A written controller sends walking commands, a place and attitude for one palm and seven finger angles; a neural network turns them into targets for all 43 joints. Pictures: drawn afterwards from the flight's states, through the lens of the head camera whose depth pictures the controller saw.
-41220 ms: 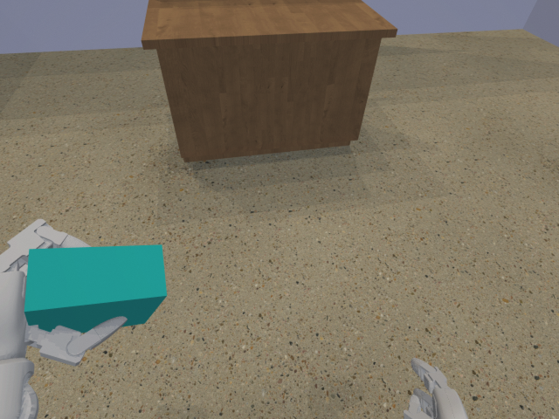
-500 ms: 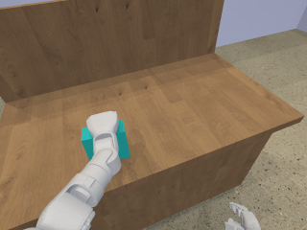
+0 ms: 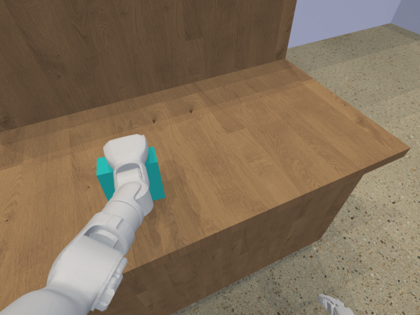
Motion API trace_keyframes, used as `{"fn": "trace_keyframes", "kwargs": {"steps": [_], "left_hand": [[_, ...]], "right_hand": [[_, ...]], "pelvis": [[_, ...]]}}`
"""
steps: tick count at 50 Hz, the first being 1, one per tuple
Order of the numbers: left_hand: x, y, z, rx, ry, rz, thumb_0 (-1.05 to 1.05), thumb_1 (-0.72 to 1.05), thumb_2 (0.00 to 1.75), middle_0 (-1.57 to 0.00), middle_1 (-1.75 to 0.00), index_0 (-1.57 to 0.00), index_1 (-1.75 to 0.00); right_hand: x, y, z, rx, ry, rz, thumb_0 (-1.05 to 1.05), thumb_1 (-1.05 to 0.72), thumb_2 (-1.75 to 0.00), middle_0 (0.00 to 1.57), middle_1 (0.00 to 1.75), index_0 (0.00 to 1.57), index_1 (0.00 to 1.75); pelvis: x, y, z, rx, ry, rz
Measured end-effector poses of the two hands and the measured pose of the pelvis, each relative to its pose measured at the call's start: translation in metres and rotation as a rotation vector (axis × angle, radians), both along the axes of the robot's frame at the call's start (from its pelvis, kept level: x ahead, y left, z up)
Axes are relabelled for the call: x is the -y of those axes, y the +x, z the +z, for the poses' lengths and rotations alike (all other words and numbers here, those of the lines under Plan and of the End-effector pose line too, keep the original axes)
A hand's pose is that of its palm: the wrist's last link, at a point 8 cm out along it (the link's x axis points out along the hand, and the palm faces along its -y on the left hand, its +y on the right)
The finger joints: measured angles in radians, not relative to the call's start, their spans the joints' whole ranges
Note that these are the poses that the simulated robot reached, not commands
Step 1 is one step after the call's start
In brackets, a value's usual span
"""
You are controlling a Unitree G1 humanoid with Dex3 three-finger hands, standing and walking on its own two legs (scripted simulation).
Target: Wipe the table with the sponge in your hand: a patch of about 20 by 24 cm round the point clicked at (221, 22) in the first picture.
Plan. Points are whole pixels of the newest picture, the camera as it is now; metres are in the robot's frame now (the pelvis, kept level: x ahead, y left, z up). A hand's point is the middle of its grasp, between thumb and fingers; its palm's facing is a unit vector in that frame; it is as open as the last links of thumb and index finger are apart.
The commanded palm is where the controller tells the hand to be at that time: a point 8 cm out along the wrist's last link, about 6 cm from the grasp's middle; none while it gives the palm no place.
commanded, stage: wipe forward along the third lane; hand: left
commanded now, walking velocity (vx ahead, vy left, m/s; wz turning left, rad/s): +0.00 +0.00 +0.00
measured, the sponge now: (134, 184) +0.40 +0.19 +0.00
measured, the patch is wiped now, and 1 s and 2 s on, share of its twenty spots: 1.00 1.00 1.00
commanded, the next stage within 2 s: wipe back along the third lane in 0.66 s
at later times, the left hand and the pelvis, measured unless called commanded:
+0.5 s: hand (126, 154) +0.46 +0.21 +0.05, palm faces -0.08 -0.01 -1.00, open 10.0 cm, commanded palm +0.44 +0.21 +0.09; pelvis +0.00 +0.02 -0.01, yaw +0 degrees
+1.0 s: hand (123, 148) +0.48 +0.23 +0.05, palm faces -0.05 -0.01 -1.00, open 10.1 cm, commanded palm +0.43 +0.21 +0.08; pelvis +0.01 +0.04 -0.01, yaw -1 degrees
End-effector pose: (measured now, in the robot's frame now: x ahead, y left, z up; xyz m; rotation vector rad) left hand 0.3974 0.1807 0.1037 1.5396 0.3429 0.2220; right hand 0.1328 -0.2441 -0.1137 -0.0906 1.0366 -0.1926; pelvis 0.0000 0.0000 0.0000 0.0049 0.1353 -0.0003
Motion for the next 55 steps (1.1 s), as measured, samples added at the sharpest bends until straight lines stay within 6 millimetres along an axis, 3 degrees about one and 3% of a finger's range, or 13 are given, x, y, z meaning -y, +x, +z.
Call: {"fn": "trace_keyframes", "kwargs": {"steps": [17,33,40,48,55], "left_hand": [[-0.015,0.023,0.000,0.001,0.006,0.014,0.00,-0.51,1.05,-0.72,-1.37,-0.76,-1.33],[-0.031,0.059,0.000,-0.014,0.019,0.025,0.01,-0.51,1.05,-0.72,-1.36,-0.76,-1.33],[-0.038,0.070,0.000,-0.014,0.013,0.037,0.01,-0.51,1.05,-0.73,-1.36,-0.76,-1.33],[-0.038,0.067,-0.002,0.009,0.020,0.017,0.00,-0.51,1.05,-0.71,-1.38,-0.75,-1.34],[-0.036,0.051,-0.002,0.039,0.008,0.011,0.00,-0.49,1.05,-0.69,-1.41,-0.72,-1.37]], "right_hand": [[-0.016,-0.016,-0.004,-0.048,-0.014,-0.009,0.01,-0.91,-0.90,0.20,0.30,0.20,0.30],[-0.015,-0.077,-0.015,-0.193,-0.037,-0.084,0.00,-0.91,-0.90,0.20,0.30,0.20,0.30],[-0.016,-0.092,-0.015,-0.222,-0.042,-0.105,0.00,-0.91,-0.90,0.20,0.30,0.20,0.30],[-0.021,-0.085,-0.014,-0.217,-0.028,-0.100,0.00,-0.91,-0.90,0.20,0.30,0.20,0.30],[-0.032,-0.049,-0.012,-0.164,0.004,-0.053,0.01,-0.91,-0.90,0.20,0.30,0.20,0.30]], "pelvis": [[-0.016,-0.001,-0.003,-0.042,-0.014,0.006],[-0.028,0.002,-0.007,-0.107,-0.028,-0.005],[-0.031,0.004,-0.009,-0.125,-0.033,-0.008],[-0.035,0.009,-0.007,-0.124,-0.036,-0.013],[-0.037,0.017,-0.004,-0.094,-0.035,-0.009]]}}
